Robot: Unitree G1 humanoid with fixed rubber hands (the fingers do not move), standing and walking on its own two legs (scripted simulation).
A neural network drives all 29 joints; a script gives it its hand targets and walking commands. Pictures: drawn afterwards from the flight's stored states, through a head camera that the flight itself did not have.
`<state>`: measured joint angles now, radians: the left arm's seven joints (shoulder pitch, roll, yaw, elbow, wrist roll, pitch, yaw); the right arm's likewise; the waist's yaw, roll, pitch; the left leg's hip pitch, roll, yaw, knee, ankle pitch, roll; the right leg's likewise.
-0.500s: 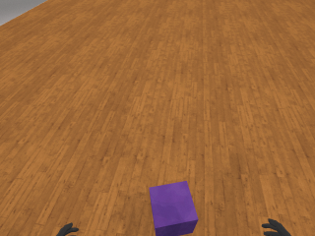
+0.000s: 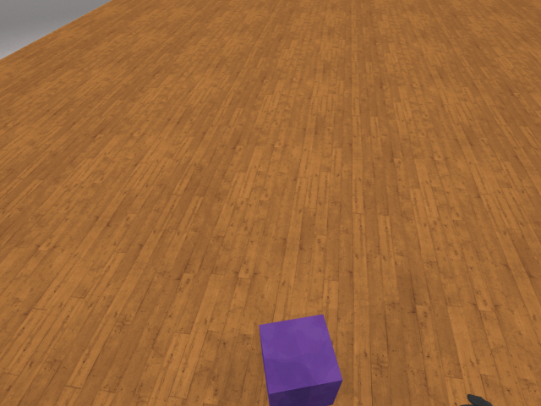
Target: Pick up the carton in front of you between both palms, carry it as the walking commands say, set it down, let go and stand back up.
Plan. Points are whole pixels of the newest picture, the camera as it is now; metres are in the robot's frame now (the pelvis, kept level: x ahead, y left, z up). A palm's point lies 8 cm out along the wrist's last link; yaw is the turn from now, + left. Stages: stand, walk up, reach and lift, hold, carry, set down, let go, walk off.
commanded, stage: stand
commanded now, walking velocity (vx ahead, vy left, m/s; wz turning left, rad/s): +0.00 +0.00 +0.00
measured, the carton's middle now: (296, 365) +0.43 -0.05 -0.65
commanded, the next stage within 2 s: none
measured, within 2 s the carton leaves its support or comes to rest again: neither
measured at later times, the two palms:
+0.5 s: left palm out of the picture +0.08 +0.31 -0.10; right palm out of the picture +0.08 -0.30 -0.10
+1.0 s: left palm out of the picture +0.07 +0.31 -0.10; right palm out of the picture +0.08 -0.31 -0.10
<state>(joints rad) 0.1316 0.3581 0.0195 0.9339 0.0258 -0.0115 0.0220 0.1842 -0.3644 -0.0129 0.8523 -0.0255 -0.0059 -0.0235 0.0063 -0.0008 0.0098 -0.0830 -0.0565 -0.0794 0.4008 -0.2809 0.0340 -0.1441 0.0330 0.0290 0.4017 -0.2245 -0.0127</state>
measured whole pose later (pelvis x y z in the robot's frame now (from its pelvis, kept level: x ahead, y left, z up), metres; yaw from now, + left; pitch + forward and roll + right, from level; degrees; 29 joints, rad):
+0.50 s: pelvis -0.01 +0.00 +0.00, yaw +0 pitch -2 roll +0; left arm 0.13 0.38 0.01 1.02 0.02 -0.02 0.01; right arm 0.16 -0.38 0.00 0.95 -0.02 -0.01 -0.02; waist 0.01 0.00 0.02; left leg -0.08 -0.06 -0.08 0.36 -0.24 0.03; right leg -0.14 0.03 0.03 0.36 -0.18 -0.01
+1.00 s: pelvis -0.02 +0.00 +0.00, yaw +0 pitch -2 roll +0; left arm 0.11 0.39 0.00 1.05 0.01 -0.02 0.01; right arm 0.14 -0.39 0.00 0.99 -0.01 -0.02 -0.01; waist 0.01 0.00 0.03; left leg -0.07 -0.06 -0.08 0.34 -0.22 0.03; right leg -0.13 0.03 0.03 0.34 -0.17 -0.01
